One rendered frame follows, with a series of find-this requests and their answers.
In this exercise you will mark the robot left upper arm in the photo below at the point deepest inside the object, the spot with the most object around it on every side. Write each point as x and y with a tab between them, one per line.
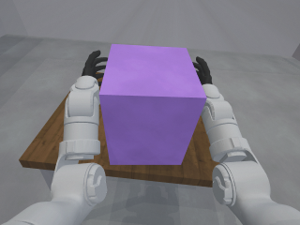
76	189

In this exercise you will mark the carton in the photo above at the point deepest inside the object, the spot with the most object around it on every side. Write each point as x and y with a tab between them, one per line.
151	99

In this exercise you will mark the right robot forearm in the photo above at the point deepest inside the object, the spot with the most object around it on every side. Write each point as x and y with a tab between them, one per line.
226	141

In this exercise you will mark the left robot forearm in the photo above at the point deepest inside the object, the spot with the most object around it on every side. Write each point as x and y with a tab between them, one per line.
81	121

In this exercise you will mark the robot right upper arm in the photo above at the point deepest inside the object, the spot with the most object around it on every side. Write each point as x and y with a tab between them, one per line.
244	188

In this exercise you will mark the table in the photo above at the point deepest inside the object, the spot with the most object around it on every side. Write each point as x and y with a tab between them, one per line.
196	168

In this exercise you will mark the robot right hand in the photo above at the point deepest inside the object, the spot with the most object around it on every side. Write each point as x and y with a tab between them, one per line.
204	71

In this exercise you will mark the robot left hand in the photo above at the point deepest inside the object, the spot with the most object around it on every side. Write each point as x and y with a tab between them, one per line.
90	68

